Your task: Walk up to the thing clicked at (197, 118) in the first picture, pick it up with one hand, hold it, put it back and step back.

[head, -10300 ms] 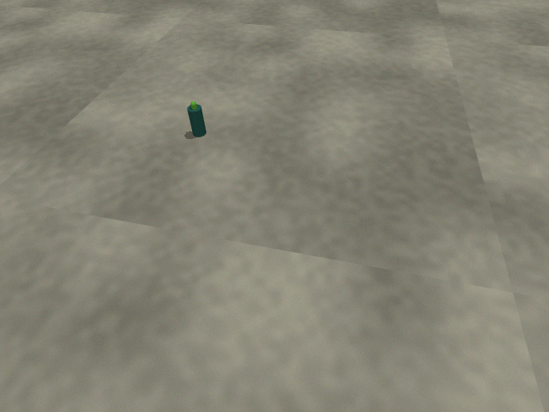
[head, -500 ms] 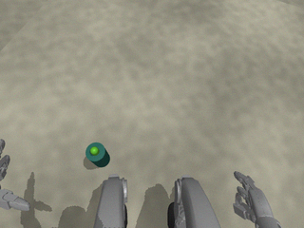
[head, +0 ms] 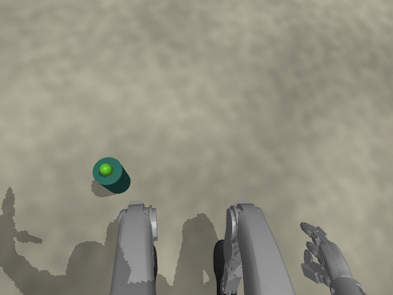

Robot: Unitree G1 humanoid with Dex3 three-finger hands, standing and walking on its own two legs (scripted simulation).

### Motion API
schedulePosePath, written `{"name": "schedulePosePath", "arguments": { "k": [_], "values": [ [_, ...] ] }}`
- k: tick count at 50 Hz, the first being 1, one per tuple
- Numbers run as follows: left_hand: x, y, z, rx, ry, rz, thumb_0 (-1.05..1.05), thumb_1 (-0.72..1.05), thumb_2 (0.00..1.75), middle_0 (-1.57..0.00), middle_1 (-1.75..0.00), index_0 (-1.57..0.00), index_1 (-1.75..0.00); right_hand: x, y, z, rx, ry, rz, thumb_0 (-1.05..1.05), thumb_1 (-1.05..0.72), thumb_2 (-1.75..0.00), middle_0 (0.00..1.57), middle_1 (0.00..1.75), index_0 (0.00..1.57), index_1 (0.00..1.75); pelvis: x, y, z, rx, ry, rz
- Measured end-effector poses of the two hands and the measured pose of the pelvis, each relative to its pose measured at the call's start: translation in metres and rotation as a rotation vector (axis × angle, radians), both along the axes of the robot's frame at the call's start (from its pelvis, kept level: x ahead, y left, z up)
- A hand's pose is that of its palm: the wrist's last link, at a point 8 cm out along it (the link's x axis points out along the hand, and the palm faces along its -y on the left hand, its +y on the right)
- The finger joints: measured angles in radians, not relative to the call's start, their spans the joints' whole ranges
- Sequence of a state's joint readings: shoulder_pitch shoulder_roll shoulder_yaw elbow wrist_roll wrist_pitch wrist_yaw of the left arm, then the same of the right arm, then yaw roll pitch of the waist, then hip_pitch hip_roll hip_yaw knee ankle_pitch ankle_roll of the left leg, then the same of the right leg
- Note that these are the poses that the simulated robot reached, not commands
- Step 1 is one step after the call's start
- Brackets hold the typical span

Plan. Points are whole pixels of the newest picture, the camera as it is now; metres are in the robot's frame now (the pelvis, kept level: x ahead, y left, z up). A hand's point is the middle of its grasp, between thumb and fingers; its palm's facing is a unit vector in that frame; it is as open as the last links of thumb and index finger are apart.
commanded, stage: go down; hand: left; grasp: from the side
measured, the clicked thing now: (112, 175) +0.41 +0.25 -0.38
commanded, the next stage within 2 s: approach in 1.06 s
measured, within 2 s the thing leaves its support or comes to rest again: neither
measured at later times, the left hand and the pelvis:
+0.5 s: hand out of the picture +0.32 +0.42 -0.06, palm faces +0.21 -0.97 -0.12, open 17.6 cm; pelvis -0.01 +0.00 -0.05, yaw -1 degrees
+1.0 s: hand out of the picture +0.33 +0.43 -0.08, palm faces +0.21 -0.97 -0.11, open 17.6 cm; pelvis -0.02 +0.00 -0.07, yaw -2 degrees
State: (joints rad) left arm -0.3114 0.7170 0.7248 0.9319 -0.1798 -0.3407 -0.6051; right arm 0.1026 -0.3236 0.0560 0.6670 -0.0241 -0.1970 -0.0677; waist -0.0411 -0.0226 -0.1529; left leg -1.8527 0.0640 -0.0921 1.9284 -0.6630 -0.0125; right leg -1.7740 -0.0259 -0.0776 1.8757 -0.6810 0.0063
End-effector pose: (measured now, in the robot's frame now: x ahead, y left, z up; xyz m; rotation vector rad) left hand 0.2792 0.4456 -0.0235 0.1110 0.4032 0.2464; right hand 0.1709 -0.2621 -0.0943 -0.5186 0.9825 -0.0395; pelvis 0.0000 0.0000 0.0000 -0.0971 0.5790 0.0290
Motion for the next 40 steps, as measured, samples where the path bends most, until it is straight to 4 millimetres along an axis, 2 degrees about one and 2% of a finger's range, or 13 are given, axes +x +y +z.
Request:
{"name": "schedulePosePath", "arguments": {
  "k": [19,40],
  "values": [
    [0.01,0.014,-0.023,-0.009,-0.087,-0.012,-0.01,-0.55,0.05,-0.05,-0.04,-0.04,-0.05,-0.003,-0.001,-0.04,-0.022,0.014,0.039,0.01,-0.92,-0.91,0.2,0.3,0.2,0.3,-0.009,0.0,-0.04,-0.01,-0.004,-0.008],
    [0.016,0.024,-0.036,-0.012,-0.132,-0.016,-0.01,-0.57,0.06,-0.05,-0.04,-0.03,-0.05,-0.02,-0.003,-0.059,-0.038,0.04,0.041,0.01,-0.92,-0.91,0.2,0.3,0.2,0.3,-0.016,0.001,-0.064,-0.018,-0.014,-0.015]
  ]
}}
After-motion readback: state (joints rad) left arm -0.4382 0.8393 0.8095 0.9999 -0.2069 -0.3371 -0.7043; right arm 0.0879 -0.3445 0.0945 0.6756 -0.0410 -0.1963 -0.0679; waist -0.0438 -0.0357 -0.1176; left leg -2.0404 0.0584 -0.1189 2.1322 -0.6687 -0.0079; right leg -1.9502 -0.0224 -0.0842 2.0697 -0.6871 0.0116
